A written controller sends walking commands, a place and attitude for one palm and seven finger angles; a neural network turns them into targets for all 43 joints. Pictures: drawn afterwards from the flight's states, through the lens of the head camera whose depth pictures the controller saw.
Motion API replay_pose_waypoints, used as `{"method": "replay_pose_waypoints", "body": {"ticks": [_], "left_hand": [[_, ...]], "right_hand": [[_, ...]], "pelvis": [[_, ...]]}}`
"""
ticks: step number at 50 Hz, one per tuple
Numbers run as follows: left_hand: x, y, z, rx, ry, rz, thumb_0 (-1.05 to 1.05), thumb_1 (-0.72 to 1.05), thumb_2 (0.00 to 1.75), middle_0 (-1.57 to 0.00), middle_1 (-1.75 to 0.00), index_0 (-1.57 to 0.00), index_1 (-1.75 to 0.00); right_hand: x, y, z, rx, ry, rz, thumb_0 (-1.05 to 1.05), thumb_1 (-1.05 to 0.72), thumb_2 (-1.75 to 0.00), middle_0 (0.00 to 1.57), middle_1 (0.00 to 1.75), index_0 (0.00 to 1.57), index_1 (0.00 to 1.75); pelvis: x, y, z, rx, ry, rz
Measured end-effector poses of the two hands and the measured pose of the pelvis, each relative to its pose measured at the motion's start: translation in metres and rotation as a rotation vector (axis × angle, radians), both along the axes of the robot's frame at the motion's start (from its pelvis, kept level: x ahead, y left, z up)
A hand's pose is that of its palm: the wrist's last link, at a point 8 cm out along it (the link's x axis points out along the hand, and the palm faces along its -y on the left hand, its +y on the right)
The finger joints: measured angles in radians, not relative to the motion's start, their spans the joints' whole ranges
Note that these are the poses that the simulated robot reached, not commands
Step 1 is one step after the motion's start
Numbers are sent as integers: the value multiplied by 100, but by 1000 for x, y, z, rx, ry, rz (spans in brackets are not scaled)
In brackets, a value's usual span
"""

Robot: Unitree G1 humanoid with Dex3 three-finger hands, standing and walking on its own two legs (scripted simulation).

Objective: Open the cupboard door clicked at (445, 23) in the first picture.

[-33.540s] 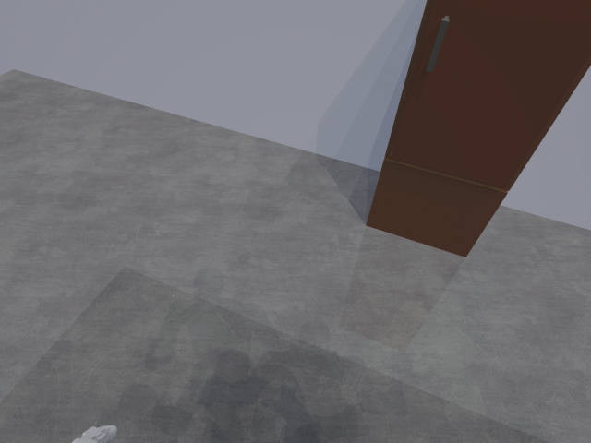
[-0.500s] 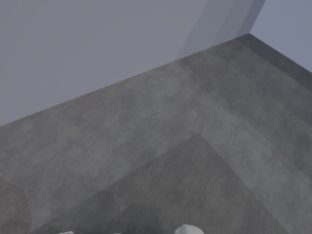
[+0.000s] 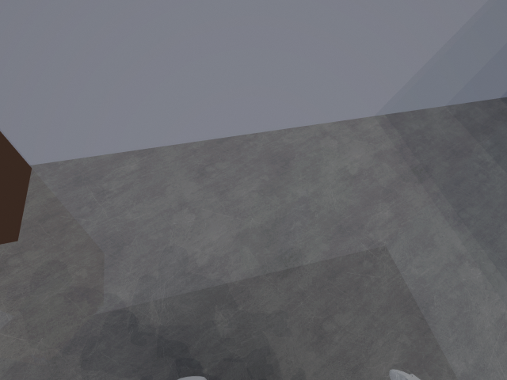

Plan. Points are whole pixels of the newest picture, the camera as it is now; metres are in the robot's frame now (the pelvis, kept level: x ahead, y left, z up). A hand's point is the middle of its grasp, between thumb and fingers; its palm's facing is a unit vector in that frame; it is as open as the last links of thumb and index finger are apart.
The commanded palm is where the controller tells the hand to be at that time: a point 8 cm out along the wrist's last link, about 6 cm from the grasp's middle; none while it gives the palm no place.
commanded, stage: turn to face it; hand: left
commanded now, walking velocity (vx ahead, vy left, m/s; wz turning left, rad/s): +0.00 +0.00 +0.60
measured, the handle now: out of the picture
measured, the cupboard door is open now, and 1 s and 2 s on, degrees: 42 42 42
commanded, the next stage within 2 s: take the last steps up to it in 1.52 s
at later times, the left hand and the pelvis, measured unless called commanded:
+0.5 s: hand out of the picture +0.06 +0.19 -0.14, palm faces +0.30 -0.91 -0.27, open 7.4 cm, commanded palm none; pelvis +0.03 -0.03 +0.01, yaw +19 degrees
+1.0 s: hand out of the picture +0.02 +0.21 -0.15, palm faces +0.59 -0.75 -0.31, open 7.4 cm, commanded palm none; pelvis +0.06 -0.03 +0.00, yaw +37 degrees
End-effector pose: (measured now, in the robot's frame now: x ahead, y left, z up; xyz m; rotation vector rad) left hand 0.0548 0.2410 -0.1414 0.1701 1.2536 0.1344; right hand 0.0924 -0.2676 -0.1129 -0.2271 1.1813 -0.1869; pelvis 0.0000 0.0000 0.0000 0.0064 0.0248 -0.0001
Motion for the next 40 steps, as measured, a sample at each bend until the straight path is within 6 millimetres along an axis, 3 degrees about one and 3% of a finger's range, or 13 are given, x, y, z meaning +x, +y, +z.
{"method": "replay_pose_waypoints", "body": {"ticks": [4,10,16,19,24,29,35,40], "left_hand": [[-15,18,-10,8,50,70,1,91,89,-20,-30,-20,-30],[-5,29,9,39,-3,141,1,91,89,-20,-30,-19,-30],[14,21,27,84,-98,180,1,91,89,-20,-30,-19,-30],[13,13,28,120,-138,201,1,91,89,-20,-30,-19,-30],[-8,-3,33,102,-108,269,1,91,89,-20,-30,-20,-30],[-38,-11,20,47,-54,346,1,91,89,-20,-30,-20,-30],[-81,0,-9,9,27,462,1,91,89,-21,-30,-20,-30],[-88,10,4,41,34,534,1,91,89,-20,-30,-20,-30]], "right_hand": [[18,15,2,-22,-19,66,1,-91,-90,20,30,20,30],[21,27,4,-9,27,125,1,-90,-90,20,30,20,30],[26,17,-10,31,77,160,1,-90,-90,20,30,21,30],[38,6,-23,48,84,175,1,-90,-90,20,30,21,30],[65,3,-17,38,97,238,1,-91,-90,20,30,20,30],[100,22,-3,20,70,332,1,-91,-90,20,30,20,30],[140,59,-5,-12,-22,458,1,-91,-90,20,30,20,30],[147,75,0,-13,-8,522,1,-91,-90,20,30,20,30]], "pelvis": [[2,5,-3,-3,4,45],[8,0,8,-21,11,119],[16,-17,8,-22,6,194],[20,-28,-1,-4,5,231],[25,-30,7,1,-9,315],[30,-25,10,21,1,379],[33,-9,-8,9,2,453],[39,-10,2,-9,5,511]]}}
